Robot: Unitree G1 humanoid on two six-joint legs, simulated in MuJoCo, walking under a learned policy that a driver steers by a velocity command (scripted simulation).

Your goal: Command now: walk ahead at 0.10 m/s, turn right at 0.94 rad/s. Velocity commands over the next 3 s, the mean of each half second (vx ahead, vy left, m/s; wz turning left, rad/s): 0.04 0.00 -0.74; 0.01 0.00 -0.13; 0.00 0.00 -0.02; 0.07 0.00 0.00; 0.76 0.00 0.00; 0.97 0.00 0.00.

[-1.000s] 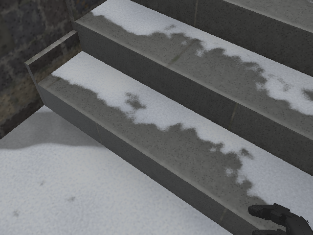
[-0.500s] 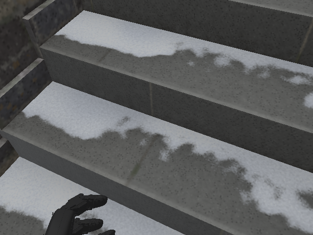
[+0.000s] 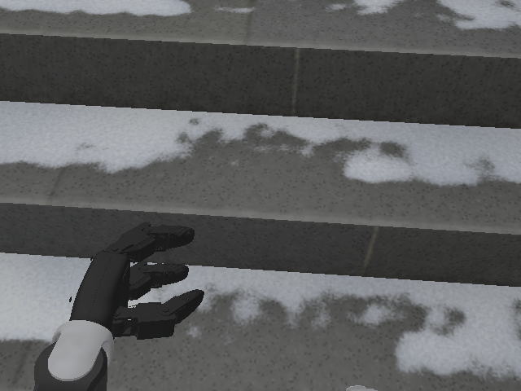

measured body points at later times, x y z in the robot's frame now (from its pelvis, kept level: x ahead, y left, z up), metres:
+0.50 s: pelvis +0.19 +0.06 +0.14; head +0.19 +0.06 +0.59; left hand +0.22 +0.29 +0.00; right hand +0.45 -0.19 +0.14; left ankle +0.27 +0.19 -0.27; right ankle +0.14 -0.11 -0.59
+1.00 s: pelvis +0.26 +0.19 +0.23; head +0.25 +0.20 +0.68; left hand +0.40 +0.44 +0.10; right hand +0.34 -0.09 +0.15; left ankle +0.35 +0.24 -0.41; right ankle +0.18 +0.15 -0.48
